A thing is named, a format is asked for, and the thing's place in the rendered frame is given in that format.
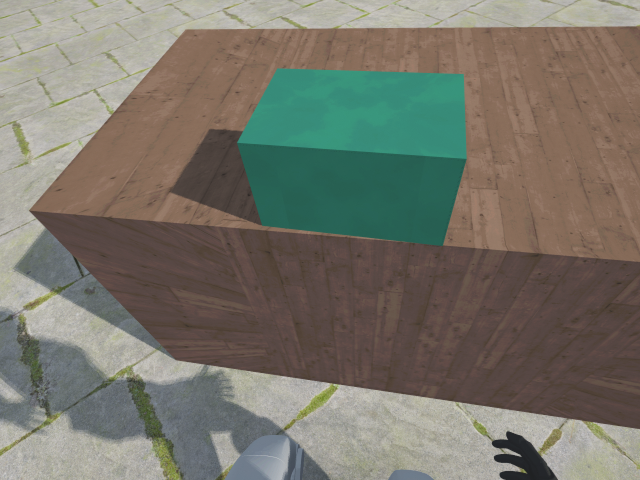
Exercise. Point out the right robot hand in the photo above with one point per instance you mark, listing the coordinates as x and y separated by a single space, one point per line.
530 459

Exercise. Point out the carton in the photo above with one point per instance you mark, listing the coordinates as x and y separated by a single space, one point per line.
360 153

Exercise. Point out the robot left thigh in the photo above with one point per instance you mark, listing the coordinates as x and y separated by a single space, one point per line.
271 457

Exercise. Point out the pedestal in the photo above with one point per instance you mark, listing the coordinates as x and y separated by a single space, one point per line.
532 304

